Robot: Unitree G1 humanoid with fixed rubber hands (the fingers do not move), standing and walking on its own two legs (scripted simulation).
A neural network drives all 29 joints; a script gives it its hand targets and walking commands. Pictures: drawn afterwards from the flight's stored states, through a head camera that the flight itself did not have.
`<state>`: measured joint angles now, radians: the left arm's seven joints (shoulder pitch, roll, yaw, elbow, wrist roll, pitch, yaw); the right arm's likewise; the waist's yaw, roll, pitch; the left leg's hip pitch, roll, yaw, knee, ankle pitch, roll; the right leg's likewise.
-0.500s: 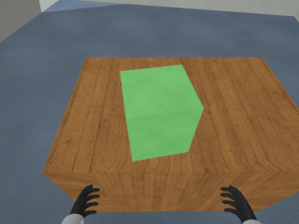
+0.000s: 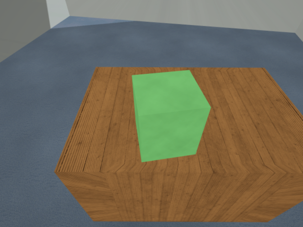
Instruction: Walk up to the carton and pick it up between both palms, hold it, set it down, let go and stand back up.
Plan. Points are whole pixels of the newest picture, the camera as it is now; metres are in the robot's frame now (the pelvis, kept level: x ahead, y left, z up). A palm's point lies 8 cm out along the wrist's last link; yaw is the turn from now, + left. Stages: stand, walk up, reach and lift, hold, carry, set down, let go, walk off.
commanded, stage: stand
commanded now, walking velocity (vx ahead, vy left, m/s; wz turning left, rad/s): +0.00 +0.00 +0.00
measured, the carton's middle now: (165, 116) +0.49 -0.03 -0.01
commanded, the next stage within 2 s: none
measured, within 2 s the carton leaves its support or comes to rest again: neither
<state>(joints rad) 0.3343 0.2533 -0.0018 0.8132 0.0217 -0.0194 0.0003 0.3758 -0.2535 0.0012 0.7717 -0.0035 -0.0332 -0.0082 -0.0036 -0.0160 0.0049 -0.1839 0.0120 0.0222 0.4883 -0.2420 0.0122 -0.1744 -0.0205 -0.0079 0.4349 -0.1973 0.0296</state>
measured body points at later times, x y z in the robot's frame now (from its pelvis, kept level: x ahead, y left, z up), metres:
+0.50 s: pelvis -0.02 +0.00 +0.00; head -0.04 +0.01 +0.45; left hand -0.03 +0.26 -0.15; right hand +0.00 -0.26 -0.13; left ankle +0.02 +0.11 -0.74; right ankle +0.03 -0.14 -0.74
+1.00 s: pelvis +0.00 -0.01 +0.00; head -0.01 +0.00 +0.45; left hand +0.02 +0.24 -0.15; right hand +0.02 -0.26 -0.14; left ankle +0.02 +0.11 -0.74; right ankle +0.03 -0.14 -0.74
